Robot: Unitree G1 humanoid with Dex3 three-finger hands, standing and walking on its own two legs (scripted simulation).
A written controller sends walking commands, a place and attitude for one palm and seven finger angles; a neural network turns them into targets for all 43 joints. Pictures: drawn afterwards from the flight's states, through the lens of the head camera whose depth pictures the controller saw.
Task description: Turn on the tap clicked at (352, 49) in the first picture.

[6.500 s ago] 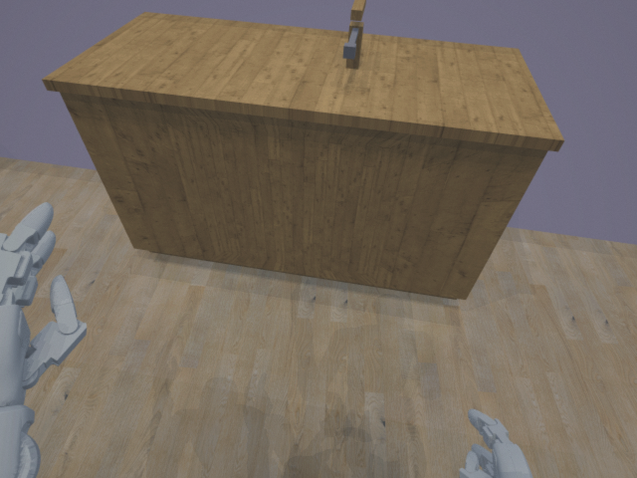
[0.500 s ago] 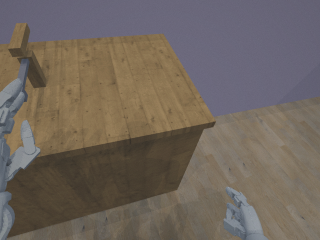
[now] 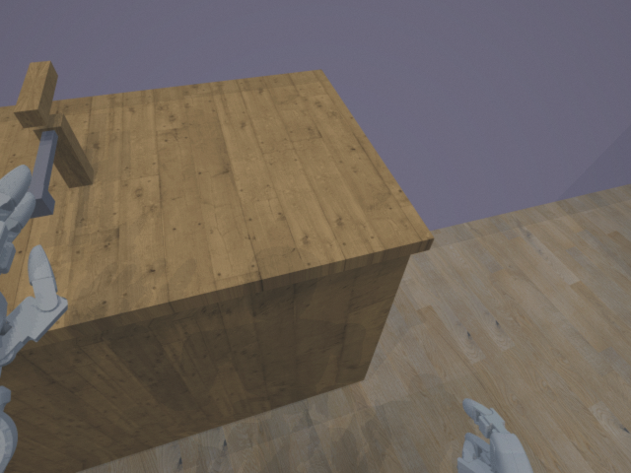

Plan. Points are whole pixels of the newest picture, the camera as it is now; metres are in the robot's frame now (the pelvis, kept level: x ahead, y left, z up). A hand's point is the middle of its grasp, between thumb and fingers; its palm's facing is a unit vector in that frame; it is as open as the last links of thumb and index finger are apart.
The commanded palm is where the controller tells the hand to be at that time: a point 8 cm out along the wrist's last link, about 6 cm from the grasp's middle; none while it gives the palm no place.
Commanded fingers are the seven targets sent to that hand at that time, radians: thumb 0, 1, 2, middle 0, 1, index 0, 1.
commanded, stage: shuffle to correct the standing spot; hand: left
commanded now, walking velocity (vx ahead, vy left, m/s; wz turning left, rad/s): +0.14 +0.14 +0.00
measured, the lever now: (35, 202) +0.39 +0.37 +0.13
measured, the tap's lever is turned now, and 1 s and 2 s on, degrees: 0 0 0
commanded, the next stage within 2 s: come to a stop and stand still in 0.68 s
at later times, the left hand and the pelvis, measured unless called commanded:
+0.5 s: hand (41, 305) +0.22 +0.25 +0.19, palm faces +0.38 -0.80 -0.47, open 7.4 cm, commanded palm +0.16 +0.29 +0.19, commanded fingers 0.00 0.90 0.90 -0.20 -0.30 -0.20 -0.30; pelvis +0.00 +0.01 +0.00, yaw +1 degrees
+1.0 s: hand (1, 235) +0.28 +0.32 +0.19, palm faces +0.41 -0.82 -0.40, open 7.4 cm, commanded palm +0.21 +0.36 +0.19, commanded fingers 0.00 0.90 0.90 -0.20 -0.30 -0.20 -0.30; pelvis +0.06 +0.07 +0.01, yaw +1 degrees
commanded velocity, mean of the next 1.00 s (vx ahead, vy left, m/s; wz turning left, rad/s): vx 0.08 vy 0.06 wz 0.00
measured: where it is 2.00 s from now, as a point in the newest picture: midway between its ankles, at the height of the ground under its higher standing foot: outside the picture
